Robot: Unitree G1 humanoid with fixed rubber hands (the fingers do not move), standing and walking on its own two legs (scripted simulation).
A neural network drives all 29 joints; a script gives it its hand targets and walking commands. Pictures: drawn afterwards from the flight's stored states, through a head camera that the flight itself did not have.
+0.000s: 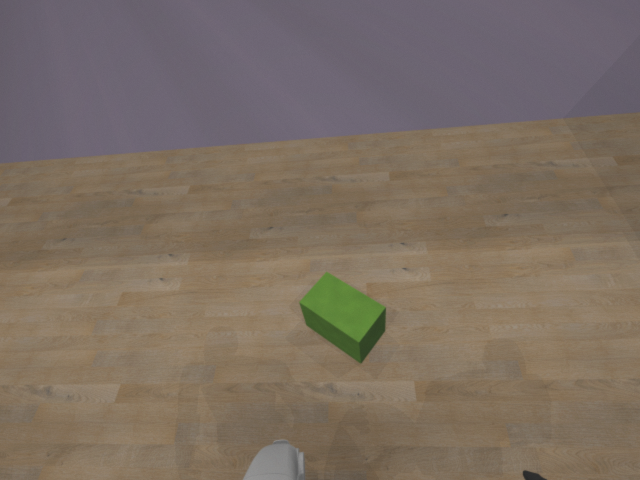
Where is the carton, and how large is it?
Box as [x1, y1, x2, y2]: [299, 272, 385, 362]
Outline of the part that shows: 326,272 299,302 306,324 353,358 361,362 384,331 385,307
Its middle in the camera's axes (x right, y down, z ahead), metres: +0.08 +0.25 +1.30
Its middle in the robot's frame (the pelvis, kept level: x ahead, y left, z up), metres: +0.69 +0.06 -0.70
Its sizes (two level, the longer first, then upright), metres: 0.240 0.146 0.169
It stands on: the floor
